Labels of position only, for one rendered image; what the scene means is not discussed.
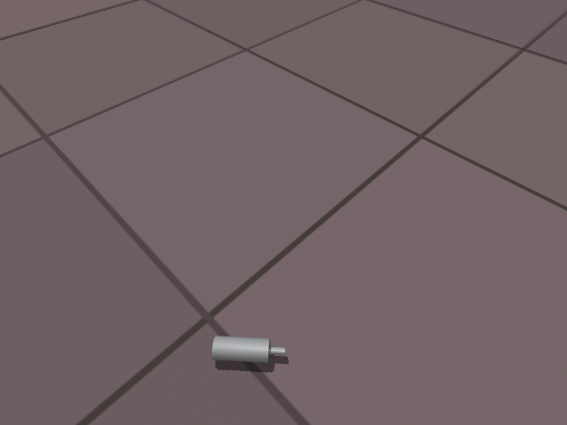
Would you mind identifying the bottle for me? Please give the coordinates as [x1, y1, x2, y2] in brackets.
[212, 336, 285, 363]

